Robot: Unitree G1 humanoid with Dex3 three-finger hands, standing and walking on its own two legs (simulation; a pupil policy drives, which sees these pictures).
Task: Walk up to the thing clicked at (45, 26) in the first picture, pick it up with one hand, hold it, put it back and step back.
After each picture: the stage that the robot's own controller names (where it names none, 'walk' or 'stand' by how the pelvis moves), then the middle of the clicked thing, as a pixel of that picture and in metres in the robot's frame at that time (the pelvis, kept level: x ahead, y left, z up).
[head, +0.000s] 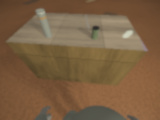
stand; (44, 24) +0.75 +0.46 +0.13
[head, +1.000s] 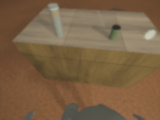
walk; (57, 22) +0.69 +0.29 +0.16
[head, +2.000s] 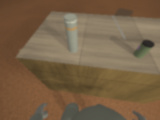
stand; (72, 36) +0.50 +0.15 +0.17
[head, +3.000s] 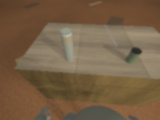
stand; (68, 46) +0.47 +0.18 +0.13
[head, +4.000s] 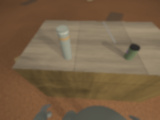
stand; (65, 44) +0.47 +0.19 +0.13
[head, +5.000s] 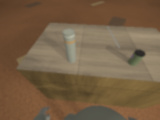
stand; (70, 48) +0.46 +0.16 +0.13
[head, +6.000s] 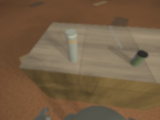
stand; (72, 47) +0.46 +0.14 +0.13
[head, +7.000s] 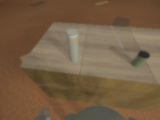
stand; (73, 47) +0.46 +0.14 +0.13
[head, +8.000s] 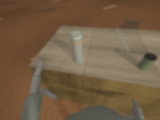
rise first; (77, 49) +0.46 +0.13 +0.13
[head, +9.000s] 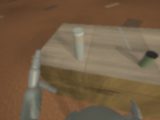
go down; (79, 46) +0.49 +0.13 +0.14
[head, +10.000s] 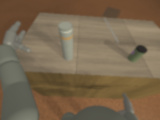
go down; (67, 44) +0.46 +0.13 +0.15
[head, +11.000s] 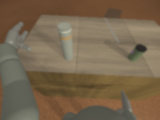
close in; (66, 44) +0.46 +0.13 +0.15
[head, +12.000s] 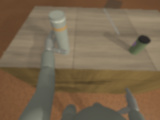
close; (61, 36) +0.47 +0.14 +0.18
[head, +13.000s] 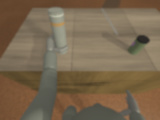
lift; (59, 34) +0.49 +0.15 +0.18
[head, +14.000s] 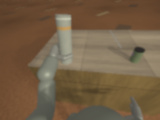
lift; (65, 41) +0.36 +0.15 +0.29
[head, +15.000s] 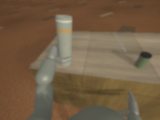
hold; (64, 43) +0.34 +0.15 +0.30
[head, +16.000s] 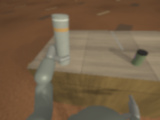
hold; (62, 42) +0.35 +0.16 +0.29
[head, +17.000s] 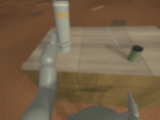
crouch; (63, 29) +0.44 +0.15 +0.31
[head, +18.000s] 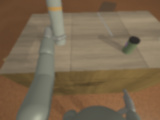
lower; (57, 22) +0.54 +0.14 +0.24
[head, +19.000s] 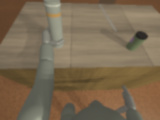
lower; (55, 27) +0.53 +0.16 +0.19
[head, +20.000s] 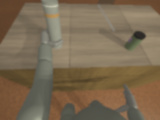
lower; (54, 27) +0.53 +0.16 +0.19
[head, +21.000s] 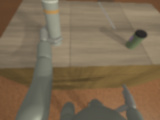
lower; (53, 24) +0.54 +0.16 +0.19
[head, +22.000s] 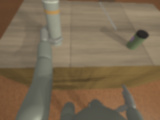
rest; (54, 24) +0.54 +0.16 +0.19
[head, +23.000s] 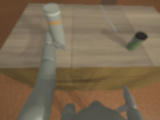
withdraw; (57, 31) +0.51 +0.15 +0.18
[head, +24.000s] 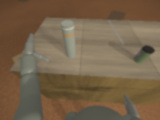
sink last; (69, 42) +0.48 +0.14 +0.16
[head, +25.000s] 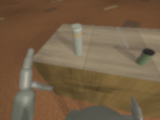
stand; (77, 41) +0.54 +0.15 +0.15
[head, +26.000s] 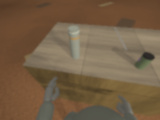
stand; (74, 44) +0.49 +0.14 +0.14
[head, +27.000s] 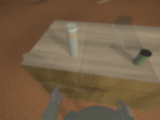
stand; (72, 42) +0.51 +0.15 +0.14
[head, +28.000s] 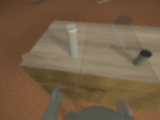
stand; (72, 42) +0.50 +0.15 +0.14
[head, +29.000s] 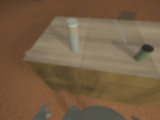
walk; (73, 37) +0.53 +0.14 +0.14
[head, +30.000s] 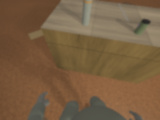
walk; (86, 10) +0.83 +0.07 +0.16
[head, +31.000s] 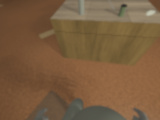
stand; (81, 3) +1.19 +0.19 +0.16
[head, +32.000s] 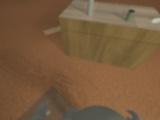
stand; (90, 4) +1.23 +0.07 +0.14
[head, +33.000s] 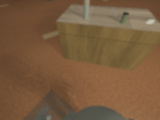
stand; (86, 8) +1.23 +0.08 +0.13
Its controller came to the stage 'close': yes
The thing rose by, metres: 0.22
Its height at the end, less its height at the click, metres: +0.00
